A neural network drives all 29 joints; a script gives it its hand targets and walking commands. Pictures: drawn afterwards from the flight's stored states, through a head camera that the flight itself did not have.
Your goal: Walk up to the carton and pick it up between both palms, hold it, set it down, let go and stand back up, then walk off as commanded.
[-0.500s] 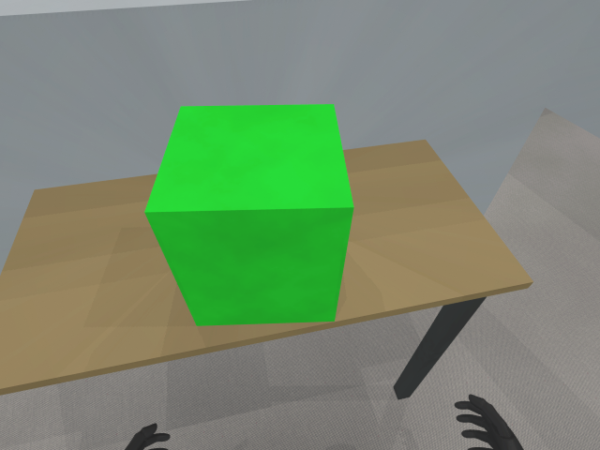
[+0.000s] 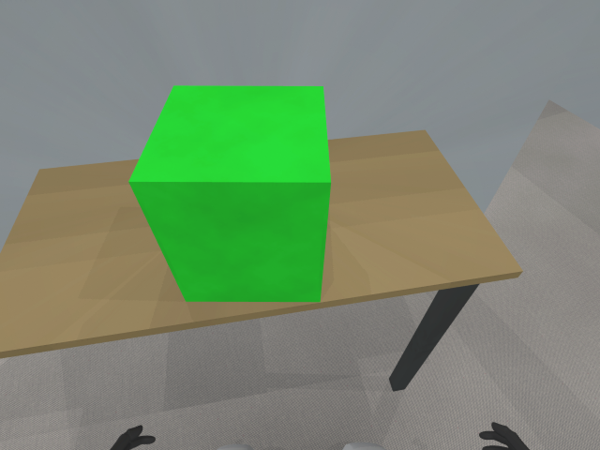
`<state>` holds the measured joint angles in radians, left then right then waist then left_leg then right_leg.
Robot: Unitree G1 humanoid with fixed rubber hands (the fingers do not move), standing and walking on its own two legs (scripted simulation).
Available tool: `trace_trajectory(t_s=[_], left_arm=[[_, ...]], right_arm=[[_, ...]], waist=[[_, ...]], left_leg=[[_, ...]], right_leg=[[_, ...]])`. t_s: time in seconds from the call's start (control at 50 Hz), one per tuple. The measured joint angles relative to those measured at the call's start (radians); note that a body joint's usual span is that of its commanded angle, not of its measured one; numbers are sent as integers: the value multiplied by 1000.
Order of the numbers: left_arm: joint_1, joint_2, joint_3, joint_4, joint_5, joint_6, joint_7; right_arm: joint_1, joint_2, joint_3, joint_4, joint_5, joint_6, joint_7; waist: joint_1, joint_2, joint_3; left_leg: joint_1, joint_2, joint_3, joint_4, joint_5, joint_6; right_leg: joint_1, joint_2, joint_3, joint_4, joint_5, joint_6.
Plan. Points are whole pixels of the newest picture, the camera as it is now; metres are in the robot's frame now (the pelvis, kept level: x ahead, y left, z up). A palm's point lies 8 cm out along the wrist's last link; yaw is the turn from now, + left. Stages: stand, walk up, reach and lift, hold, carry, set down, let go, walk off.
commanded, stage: walk up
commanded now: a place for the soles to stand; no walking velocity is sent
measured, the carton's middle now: (250, 199) +0.44 +0.08 +0.09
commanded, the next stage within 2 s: none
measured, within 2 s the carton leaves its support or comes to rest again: neither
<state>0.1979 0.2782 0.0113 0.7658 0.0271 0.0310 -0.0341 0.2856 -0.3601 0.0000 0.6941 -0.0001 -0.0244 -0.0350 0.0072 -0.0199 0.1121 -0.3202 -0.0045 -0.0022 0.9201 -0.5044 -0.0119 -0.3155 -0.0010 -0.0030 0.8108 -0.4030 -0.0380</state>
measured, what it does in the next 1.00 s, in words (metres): steps on the spot: left foot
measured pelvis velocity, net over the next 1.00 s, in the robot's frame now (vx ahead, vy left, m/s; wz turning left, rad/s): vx -0.04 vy -0.03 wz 0.10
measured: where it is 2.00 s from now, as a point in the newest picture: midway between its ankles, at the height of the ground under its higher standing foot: outside the picture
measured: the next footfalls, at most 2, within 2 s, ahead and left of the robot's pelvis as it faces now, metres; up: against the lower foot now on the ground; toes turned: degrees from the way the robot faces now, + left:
left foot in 0.14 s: +0.02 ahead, +0.10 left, +0.00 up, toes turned +5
left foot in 1.40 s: +0.02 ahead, +0.13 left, +0.00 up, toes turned +8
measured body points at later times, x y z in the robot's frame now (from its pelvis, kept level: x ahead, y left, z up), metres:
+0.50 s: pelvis -0.02 -0.03 -0.01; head -0.02 -0.03 +0.44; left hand +0.07 +0.24 -0.12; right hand +0.11 -0.32 -0.10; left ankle -0.02 +0.10 -0.69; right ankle +0.04 -0.13 -0.71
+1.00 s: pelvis -0.04 -0.03 -0.01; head -0.03 -0.03 +0.44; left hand +0.04 +0.24 -0.13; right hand +0.09 -0.32 -0.10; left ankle -0.02 +0.09 -0.71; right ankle +0.04 -0.14 -0.71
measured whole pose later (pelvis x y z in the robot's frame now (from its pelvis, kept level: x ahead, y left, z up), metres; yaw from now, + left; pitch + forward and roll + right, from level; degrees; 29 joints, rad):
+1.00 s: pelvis -0.04 -0.03 -0.01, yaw +6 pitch -7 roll +1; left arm 0.21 0.30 0.01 0.78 0.03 0.02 -0.03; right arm 0.30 -0.37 0.00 0.72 0.00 -0.05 -0.03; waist 0.01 -0.03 0.14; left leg -0.31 -0.01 0.00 0.85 -0.43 0.01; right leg -0.38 -0.01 -0.02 0.86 -0.37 -0.03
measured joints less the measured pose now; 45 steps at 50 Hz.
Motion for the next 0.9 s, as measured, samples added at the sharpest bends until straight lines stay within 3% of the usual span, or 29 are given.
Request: trace_trajectory(t_s=[0.08,0.12,0.14,0.22,0.36,0.4,0.52,0.6,0.66,0.74,0.8,0.9], left_arm=[[0,0,0,0,0,-9,0],[0,0,0,0,0,-10,0],[0,1,0,0,0,-9,2],[11,6,0,4,0,18,10],[12,19,0,3,0,13,10],[12,20,1,5,0,1,8],[12,20,1,6,0,-24,2],[11,19,1,6,0,-25,2],[12,20,1,13,0,-10,6],[12,22,1,15,0,5,12],[12,22,1,15,0,-1,12],[12,22,1,15,0,-20,4]], right_arm=[[1,-9,0,0,0,0,0],[2,-10,0,0,0,-8,0],[3,-7,0,0,0,-18,0],[5,11,0,1,0,-45,0],[5,11,0,1,0,-55,0],[5,11,0,2,0,-48,0],[5,-8,0,1,0,-16,0],[6,-30,0,7,0,-17,0],[9,-22,0,10,0,-33,0],[12,-15,0,10,0,-48,0],[12,-15,0,10,0,-50,0],[12,-15,0,11,0,-25,0]], waist=[[0,10,0],[-1,13,0],[2,7,3],[5,-24,17],[6,-44,18],[7,-41,19],[8,-16,19],[5,3,16],[6,-4,26],[6,-11,28],[6,-12,27],[6,-9,27]], left_leg=[[-1,0,0,16,-21,0],[7,1,-2,-66,-16,2],[11,-1,-1,-118,49,10],[12,-7,0,-119,95,30],[12,-7,0,-108,93,21],[12,-5,-2,-92,85,18],[11,-7,-2,12,-3,18],[11,-7,-3,-29,-7,18],[13,-9,-1,-73,79,19],[13,-4,-2,-73,67,21],[13,-3,-1,-68,66,18],[13,-3,-2,-63,38,18]], right_leg=[[-15,0,-35,0,5,-4],[-27,1,-61,0,8,-4],[-35,-1,-67,4,9,-4],[-52,-5,-40,41,-41,-4],[-59,-7,35,55,-49,-4],[-56,-6,32,54,22,2],[-37,-6,13,55,7,10],[-57,-6,-10,55,12,10],[-64,-8,-12,56,17,10],[-66,-8,-14,57,-30,10],[-64,-8,-14,47,38,10],[-63,-8,-17,47,32,7]])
